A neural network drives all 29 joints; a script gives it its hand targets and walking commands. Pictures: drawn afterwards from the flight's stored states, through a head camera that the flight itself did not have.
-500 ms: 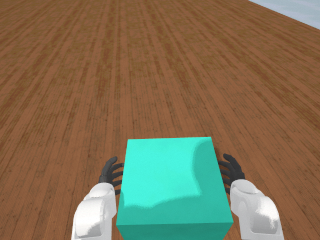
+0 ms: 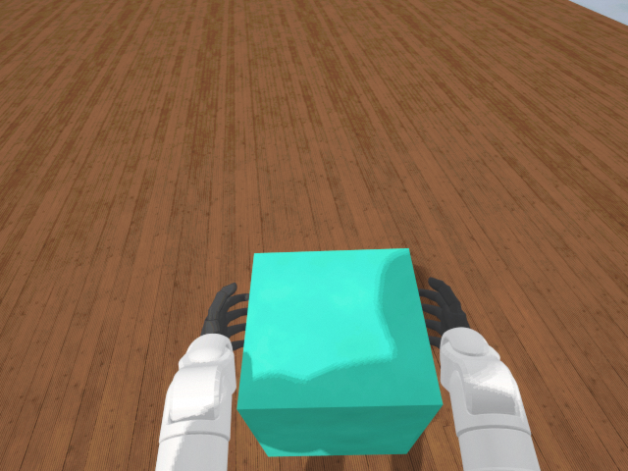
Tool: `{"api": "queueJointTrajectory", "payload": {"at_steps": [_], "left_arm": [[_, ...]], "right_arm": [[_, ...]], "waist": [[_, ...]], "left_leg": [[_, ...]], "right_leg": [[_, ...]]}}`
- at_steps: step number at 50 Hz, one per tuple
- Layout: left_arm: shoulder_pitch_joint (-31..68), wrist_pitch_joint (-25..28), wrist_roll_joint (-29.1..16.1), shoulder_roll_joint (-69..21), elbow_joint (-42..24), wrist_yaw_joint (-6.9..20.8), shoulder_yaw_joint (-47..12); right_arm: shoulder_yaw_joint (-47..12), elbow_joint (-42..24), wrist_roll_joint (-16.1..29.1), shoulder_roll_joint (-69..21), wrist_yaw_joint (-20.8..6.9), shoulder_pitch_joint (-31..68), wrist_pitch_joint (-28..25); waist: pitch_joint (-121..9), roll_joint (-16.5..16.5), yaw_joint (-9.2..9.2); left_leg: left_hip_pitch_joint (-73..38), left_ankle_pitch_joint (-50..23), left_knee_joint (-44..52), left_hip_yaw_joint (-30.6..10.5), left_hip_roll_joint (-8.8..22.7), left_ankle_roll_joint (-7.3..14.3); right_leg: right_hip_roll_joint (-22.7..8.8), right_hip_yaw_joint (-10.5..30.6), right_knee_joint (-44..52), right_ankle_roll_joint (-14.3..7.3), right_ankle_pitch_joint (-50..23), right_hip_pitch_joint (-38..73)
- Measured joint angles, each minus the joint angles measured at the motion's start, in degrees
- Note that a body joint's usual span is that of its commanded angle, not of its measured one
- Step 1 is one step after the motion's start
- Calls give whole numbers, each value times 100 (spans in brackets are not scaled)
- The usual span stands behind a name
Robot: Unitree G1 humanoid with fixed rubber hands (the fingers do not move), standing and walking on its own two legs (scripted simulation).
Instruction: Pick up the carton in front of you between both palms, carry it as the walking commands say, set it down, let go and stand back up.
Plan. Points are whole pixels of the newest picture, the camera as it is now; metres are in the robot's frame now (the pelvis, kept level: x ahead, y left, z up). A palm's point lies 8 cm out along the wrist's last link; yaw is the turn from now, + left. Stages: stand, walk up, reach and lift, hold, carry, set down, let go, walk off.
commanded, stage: carry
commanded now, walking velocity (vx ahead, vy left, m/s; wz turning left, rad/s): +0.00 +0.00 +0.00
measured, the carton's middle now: (334, 358) +0.30 +0.00 -0.04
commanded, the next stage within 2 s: hold in 0.32 s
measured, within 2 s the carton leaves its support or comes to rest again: neither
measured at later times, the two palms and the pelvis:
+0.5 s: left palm (205, 354) +0.27 +0.16 +0.04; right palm (446, 340) +0.28 -0.14 +0.04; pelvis +0.00 +0.00 +0.01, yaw +2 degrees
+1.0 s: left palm (209, 363) +0.25 +0.15 +0.05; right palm (458, 343) +0.27 -0.15 +0.05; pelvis -0.05 -0.02 +0.00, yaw +3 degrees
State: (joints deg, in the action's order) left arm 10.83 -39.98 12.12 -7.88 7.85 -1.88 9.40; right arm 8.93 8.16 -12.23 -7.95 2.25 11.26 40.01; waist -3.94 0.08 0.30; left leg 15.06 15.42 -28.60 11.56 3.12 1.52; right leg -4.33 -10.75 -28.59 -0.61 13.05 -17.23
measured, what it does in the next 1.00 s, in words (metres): shifts its weight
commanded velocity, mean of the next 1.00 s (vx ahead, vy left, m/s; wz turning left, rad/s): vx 0.00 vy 0.00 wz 0.00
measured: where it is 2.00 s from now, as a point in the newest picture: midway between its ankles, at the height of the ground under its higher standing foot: outside the picture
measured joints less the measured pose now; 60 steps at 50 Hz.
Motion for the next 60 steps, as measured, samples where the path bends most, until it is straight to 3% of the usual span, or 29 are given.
{"api": "queueJointTrajectory", "payload": {"at_steps": [17, 18, 24, 29, 42, 54, 60], "left_arm": [[23, -188, 73, -7, 8, 60, 0], [5, -159, 85, -6, -11, 72, -26], [-68, -93, 119, 8, 20, 91, -117], [9, -133, 152, -3, 124, 85, -7], [480, -174, 428, -98, 768, 230, 368], [2253, 492, 1229, -177, 2500, 486, 2025], [2776, 970, 1641, -237, 2862, 514, 2495]], "right_arm": [[14, -17, -58, -4, -43, 1, 190], [3, -69, -64, 0, -48, -28, 181], [-49, -110, -89, 24, -60, -185, 103], [41, 146, -131, -4, -102, 5, 104], [413, 694, -409, -86, -212, 417, 183], [2024, 2470, -1198, -297, -326, 2238, -504], [2501, 2884, -1585, -236, -476, 2754, -1010]], "waist": [[33, 20, -9], [182, 53, -25], [596, -2, -13], [655, -43, -83], [658, 27, -33], [1003, 16, -104], [1158, -18, -81]], "left_leg": [[-157, 42, 26, -9, -11, 19], [-324, -287, 137, -217, -68, 21], [-979, -397, 637, -877, -330, -31], [-1107, -335, 669, -950, -363, -23], [-1156, -429, 484, -1035, -317, -73], [-585, -66, -477, -1409, -449, -43], [291, 39, -959, -1394, -476, -110]], "right_leg": [[9, 10, 46, -15, 10, 167], [112, 211, 178, -39, -152, 345], [384, 1065, 696, 79, -267, 1087], [365, 1039, 724, 111, -255, 1231], [411, 962, 537, 25, -318, 1301], [640, 1159, -400, -105, 69, 706], [643, 1189, -901, -76, 96, -190]]}}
